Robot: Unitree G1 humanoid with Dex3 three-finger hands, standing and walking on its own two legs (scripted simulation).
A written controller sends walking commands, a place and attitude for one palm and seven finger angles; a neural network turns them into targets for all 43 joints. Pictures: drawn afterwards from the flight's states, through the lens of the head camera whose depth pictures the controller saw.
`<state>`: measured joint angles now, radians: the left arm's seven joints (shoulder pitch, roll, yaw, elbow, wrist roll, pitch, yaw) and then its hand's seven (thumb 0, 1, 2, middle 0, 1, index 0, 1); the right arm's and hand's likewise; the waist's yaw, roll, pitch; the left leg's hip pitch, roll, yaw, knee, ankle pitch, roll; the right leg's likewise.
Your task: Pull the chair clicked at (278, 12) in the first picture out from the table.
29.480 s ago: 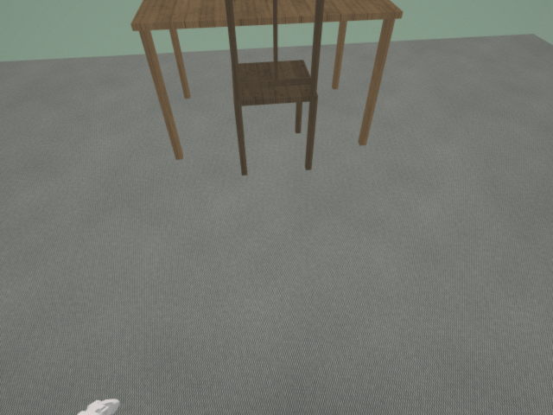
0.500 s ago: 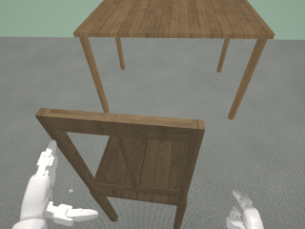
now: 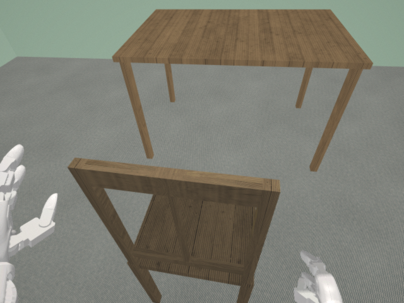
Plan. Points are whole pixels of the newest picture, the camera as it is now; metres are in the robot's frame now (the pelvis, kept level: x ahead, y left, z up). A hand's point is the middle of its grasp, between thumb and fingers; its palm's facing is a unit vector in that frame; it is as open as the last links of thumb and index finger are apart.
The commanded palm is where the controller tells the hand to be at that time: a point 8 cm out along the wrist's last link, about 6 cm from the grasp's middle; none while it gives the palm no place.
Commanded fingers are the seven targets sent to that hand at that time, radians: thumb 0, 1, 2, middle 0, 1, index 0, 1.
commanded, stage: draw the hand back to the body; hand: left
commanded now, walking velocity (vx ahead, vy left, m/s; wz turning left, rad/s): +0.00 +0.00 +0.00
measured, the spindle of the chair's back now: (180, 231) +0.29 +0.10 -0.06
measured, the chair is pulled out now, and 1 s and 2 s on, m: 0.68 0.68 0.68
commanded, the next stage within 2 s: step back with the hand held close in 0.38 s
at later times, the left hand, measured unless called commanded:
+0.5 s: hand (41, 215) +0.19 +0.27 +0.16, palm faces +0.48 -0.77 -0.42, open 7.4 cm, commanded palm +0.14 +0.30 +0.18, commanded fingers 0.00 0.90 0.90 -0.20 -0.30 -0.20 -0.30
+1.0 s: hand (27, 247) +0.14 +0.26 +0.16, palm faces +0.38 -0.77 -0.52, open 7.4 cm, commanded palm +0.09 +0.30 +0.18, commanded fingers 0.00 0.90 0.90 -0.20 -0.30 -0.20 -0.30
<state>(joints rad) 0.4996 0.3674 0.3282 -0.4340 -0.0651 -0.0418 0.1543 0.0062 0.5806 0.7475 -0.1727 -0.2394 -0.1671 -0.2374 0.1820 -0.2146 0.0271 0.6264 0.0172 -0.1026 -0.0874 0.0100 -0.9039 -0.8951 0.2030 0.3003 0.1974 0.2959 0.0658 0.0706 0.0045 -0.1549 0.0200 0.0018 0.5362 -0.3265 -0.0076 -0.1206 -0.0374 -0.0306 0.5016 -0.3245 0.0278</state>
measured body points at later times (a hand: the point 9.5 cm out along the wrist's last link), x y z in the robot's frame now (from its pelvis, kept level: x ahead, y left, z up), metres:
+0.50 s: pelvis -0.01 +0.00 +0.00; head -0.02 -0.03 +0.45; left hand +0.16 +0.31 +0.19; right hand +0.18 -0.22 -0.09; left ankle -0.02 +0.12 -0.73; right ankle -0.03 -0.14 -0.73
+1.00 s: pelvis -0.06 +0.00 +0.00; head -0.04 -0.01 +0.45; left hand +0.11 +0.29 +0.19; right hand +0.11 -0.24 -0.09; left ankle -0.02 +0.12 -0.73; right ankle -0.03 -0.14 -0.73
